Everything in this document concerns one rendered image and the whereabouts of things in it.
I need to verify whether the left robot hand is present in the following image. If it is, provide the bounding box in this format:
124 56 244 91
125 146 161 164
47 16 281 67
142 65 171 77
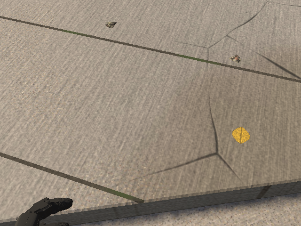
14 197 73 226

